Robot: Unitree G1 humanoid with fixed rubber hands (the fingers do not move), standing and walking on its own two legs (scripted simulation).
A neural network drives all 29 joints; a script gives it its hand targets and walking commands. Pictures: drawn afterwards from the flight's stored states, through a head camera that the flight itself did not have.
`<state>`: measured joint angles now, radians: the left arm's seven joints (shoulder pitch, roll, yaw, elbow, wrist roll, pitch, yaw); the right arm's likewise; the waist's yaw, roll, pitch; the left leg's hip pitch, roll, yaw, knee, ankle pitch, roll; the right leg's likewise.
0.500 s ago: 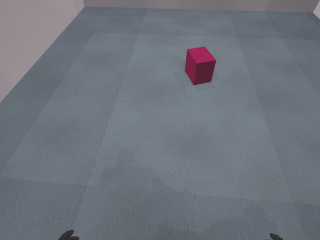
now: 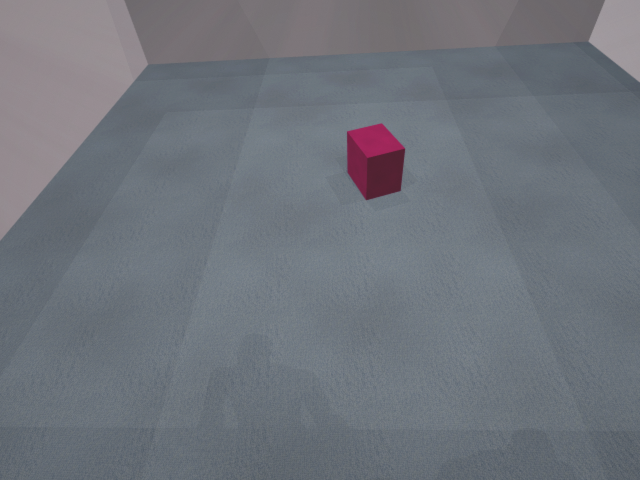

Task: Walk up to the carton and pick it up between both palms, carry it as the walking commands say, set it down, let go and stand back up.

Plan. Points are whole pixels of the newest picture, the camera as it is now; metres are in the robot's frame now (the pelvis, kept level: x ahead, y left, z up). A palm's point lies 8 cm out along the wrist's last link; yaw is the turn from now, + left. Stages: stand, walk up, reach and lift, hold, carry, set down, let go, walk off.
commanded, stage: walk up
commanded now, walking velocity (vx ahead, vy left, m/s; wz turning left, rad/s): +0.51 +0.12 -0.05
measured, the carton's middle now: (374, 161) +1.66 -0.10 -0.64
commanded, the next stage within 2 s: none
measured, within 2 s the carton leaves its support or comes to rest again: neither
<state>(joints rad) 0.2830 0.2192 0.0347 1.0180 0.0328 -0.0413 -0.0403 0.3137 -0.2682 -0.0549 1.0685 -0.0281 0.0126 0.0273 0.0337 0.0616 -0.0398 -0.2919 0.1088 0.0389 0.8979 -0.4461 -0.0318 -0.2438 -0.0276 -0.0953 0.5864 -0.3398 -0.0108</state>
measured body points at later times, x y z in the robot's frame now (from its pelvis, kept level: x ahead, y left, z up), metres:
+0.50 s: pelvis +0.25 +0.06 +0.00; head +0.30 +0.08 +0.44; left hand +0.23 +0.30 -0.17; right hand +0.35 -0.17 -0.13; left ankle +0.31 +0.16 -0.73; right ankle +0.12 -0.08 -0.63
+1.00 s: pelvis +0.53 -0.04 +0.00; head +0.58 -0.05 +0.45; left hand +0.65 +0.17 -0.15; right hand +0.46 -0.26 -0.16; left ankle +0.38 +0.11 -0.63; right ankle +0.58 -0.13 -0.73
